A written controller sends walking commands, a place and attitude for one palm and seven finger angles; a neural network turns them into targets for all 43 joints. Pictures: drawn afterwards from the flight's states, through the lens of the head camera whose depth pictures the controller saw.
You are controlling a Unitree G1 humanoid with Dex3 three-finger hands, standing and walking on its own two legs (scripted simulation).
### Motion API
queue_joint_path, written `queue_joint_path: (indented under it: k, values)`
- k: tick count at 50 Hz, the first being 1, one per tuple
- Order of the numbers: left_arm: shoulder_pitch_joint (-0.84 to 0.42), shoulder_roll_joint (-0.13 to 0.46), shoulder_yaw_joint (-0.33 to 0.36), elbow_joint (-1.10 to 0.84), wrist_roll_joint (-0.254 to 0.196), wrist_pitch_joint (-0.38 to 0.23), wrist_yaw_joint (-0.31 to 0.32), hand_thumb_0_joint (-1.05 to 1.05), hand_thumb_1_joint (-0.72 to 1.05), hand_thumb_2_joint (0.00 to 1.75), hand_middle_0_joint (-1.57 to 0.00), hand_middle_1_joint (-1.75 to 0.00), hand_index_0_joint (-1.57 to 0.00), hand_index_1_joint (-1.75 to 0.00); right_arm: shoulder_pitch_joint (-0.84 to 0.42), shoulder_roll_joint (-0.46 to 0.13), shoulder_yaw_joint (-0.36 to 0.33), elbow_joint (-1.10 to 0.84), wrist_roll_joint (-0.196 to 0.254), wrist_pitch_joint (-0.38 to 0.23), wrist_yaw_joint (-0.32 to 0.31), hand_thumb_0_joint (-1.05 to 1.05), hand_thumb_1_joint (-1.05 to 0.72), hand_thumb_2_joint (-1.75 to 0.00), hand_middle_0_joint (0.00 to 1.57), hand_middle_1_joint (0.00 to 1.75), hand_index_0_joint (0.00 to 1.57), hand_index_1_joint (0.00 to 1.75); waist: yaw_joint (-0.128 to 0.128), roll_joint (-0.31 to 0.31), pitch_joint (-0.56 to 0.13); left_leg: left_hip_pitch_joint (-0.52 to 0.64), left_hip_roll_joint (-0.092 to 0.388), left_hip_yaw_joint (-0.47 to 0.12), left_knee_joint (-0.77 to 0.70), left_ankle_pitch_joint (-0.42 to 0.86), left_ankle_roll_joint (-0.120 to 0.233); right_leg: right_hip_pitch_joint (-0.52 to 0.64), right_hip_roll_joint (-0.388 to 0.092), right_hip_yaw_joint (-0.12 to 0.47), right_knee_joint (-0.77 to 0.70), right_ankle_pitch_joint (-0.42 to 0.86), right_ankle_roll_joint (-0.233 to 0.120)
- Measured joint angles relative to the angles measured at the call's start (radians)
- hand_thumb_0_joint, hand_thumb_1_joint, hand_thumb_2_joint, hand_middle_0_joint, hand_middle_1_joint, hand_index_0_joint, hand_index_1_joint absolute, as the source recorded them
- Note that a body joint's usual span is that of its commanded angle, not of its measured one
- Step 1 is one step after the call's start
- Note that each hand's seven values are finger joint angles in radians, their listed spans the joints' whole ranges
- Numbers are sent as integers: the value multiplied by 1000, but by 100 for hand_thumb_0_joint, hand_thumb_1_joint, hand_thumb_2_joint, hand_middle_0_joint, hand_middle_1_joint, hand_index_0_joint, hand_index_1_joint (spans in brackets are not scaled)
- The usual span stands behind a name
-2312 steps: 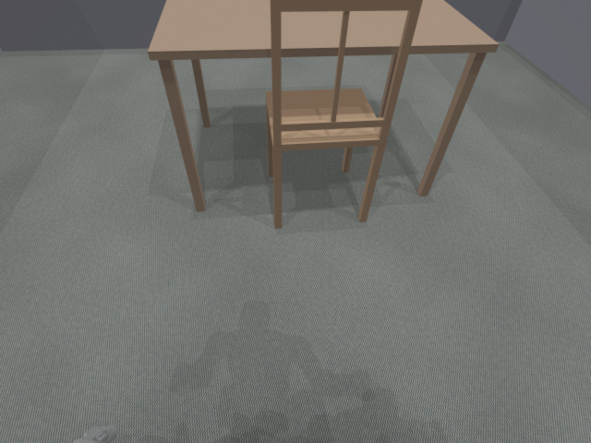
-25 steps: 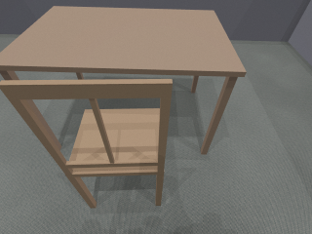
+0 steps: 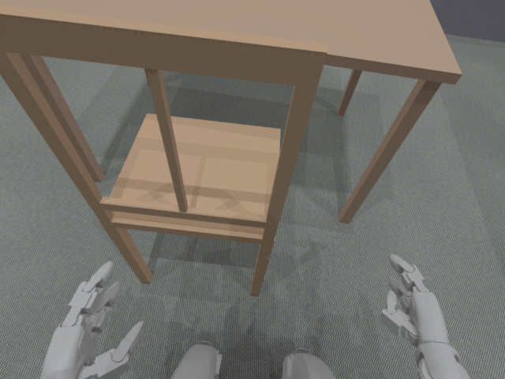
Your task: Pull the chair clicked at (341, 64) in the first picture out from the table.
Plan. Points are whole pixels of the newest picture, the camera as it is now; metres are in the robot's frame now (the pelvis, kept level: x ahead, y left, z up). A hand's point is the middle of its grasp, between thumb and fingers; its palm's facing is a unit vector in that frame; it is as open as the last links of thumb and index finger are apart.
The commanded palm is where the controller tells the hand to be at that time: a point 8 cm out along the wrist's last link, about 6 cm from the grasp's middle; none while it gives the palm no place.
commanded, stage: raise the hand toward the chair's back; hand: left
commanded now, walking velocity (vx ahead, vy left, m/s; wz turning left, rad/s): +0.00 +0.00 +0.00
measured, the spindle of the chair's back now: (172, 156) +0.45 +0.20 +0.05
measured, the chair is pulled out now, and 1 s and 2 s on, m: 0.25 0.25 0.25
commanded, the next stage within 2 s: aim the fingers beside a spindle in 1.58 s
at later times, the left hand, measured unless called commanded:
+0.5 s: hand (117, 288) +0.22 +0.21 +0.05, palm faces +0.10 -0.99 -0.09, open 14.4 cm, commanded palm +0.19 +0.26 +0.05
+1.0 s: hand (113, 266) +0.25 +0.23 +0.05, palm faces +0.02 -1.00 -0.06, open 16.9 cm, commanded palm +0.23 +0.29 +0.06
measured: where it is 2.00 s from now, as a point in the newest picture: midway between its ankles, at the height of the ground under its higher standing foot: outside the picture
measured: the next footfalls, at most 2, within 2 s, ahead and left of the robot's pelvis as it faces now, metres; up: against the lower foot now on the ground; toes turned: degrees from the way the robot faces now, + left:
none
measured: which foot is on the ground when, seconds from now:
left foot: down 0.00-1.00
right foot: down 0.00-1.00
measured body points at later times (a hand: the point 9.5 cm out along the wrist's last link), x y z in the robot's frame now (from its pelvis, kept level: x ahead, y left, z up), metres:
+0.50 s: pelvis +0.00 +0.01 +0.00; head +0.08 +0.02 +0.44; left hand +0.21 +0.26 +0.06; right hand +0.17 -0.24 -0.09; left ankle +0.01 +0.13 -0.64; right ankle +0.04 -0.10 -0.64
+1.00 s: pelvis +0.01 +0.03 +0.01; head +0.09 +0.04 +0.46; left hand +0.24 +0.28 +0.06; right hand +0.20 -0.20 -0.06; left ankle +0.01 +0.13 -0.64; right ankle +0.04 -0.10 -0.64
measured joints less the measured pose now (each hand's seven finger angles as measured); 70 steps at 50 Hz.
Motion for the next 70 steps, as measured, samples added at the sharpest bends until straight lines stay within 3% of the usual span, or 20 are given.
queue_joint_path:
  k: [4,7,9,11,13,15,17,20,23,25,30,33,38,41,47,55,64,70]
  values:
    - [-21,15,24,-122,-45,-121,-18,2,40,69,-14,-22,-14,-22,-18,18,41,56,-5,-18,-13,1,-90,-90,20,30,20,30,23,50,-13,-88,1,-42,80,-25,-6,-62,0,-40,51,-21,-6]
    - [-128,19,12,-143,-70,-128,-103,1,33,66,-13,-20,-13,-21,-25,40,79,92,6,-20,-20,1,-90,-90,20,30,20,30,19,83,-12,-136,0,-51,117,-33,-8,-104,-1,-48,80,-27,-6]
    - [-193,28,2,-117,-75,-52,-164,1,28,64,-13,-20,-13,-20,-14,62,96,103,22,-3,-26,1,-90,-90,20,30,20,30,7,91,-12,-147,1,-41,119,-32,-7,-122,0,-38,86,-24,-4]
    - [-225,35,-3,-83,-77,74,-201,1,24,62,-12,-19,-13,-19,9,80,103,102,38,25,-32,1,-90,-90,21,30,20,30,-13,95,-9,-137,2,-26,102,-27,-5,-120,0,-23,76,-18,0]
    - [-216,36,0,-73,-81,191,-193,1,19,60,-12,-18,-12,-19,40,90,99,96,48,50,-38,1,-90,-90,21,30,20,30,-35,96,-6,-108,1,-9,68,-18,1,-99,0,-7,51,-10,6]
    - [-173,26,15,-89,-85,245,-141,1,14,58,-12,-18,-12,-18,74,94,84,94,50,62,-44,1,-90,-90,21,30,20,30,-50,92,-8,-74,3,7,30,-9,7,-73,3,8,19,1,11]
    - [-120,12,32,-120,-86,230,-71,1,10,56,-12,-17,-12,-17,108,91,64,97,47,59,-49,2,-90,-90,21,30,20,30,-55,84,-14,-46,5,16,-2,-2,11,-50,6,16,-10,10,14]
    - [-73,5,57,-155,-64,128,11,1,3,53,-11,-16,-11,-16,141,68,39,111,32,46,-49,2,-90,-90,21,30,20,30,-53,73,-25,-35,2,14,-21,4,13,-35,3,14,-31,14,16]
    - [-84,17,66,-142,-50,21,20,0,-4,50,-10,-15,-10,-15,141,29,33,124,23,33,-43,1,-90,-90,20,30,20,30,-53,72,-29,-57,-5,1,0,-1,15,-47,-4,2,-19,8,19]
    - [-111,27,55,-111,-52,-9,-15,0,-9,48,-9,-14,-9,-14,125,6,35,125,27,27,-42,1,-90,-90,20,30,20,30,-56,74,-24,-76,-8,-4,21,-7,18,-60,-7,-3,-4,3,21]
    - [-165,57,21,-55,-60,64,-103,0,-21,43,-8,-12,-8,-12,85,-3,40,97,40,24,-55,2,-90,-90,20,30,20,30,-63,68,-10,-80,-6,2,29,-10,26,-65,-5,3,-1,6,27]
    - [-158,60,29,-86,-73,100,-82,0,-28,40,-8,-11,-8,-11,76,18,42,77,40,25,-57,1,-90,-90,20,30,20,30,-65,63,-10,-49,-4,6,4,-5,28,-35,-2,7,-28,14,29]
    - [-158,47,62,-122,-72,69,-16,0,-39,35,-7,-9,-7,-10,80,42,60,58,29,32,-42,1,-90,-90,20,30,20,30,-55,69,-32,-11,-10,1,-32,4,31,10,-7,2,-69,23,35]
    - [-193,51,60,-77,-59,70,-32,0,-43,33,-6,-9,-6,-9,76,36,80,49,28,42,-33,1,-90,-90,20,30,20,30,-47,78,-34,-14,-15,-3,-29,3,35,11,-11,-2,-69,21,38]
    - [-236,69,39,-17,-57,142,-97,-1,-48,31,-6,-8,-6,-8,78,30,101,39,31,54,-40,1,-90,-90,21,30,20,30,-44,80,-14,-10,-14,2,-31,3,39,14,-11,3,-73,24,41]
    - [-270,77,100,-35,-79,86,-65,-1,-50,30,-6,-8,-6,-8,114,25,91,75,26,51,-41,1,-90,-90,21,30,20,30,-52,75,-17,8,-13,0,-55,9,37,34,-9,1,-98,29,41]
    - [-271,80,79,16,-82,157,-109,-1,-50,30,-6,-8,-6,-8,128,6,76,73,35,59,-44,1,-90,-90,21,30,20,30,-71,79,-11,28,-9,14,-83,18,37,44,-4,14,-118,38,41]
    - [-265,69,96,-6,-79,75,-56,-1,-50,30,-6,-8,-6,-8,128,9,70,81,24,50,-38,1,-90,-90,20,30,20,30,-68,72,-15,25,-9,9,-83,18,31,41,-4,10,-113,34,36]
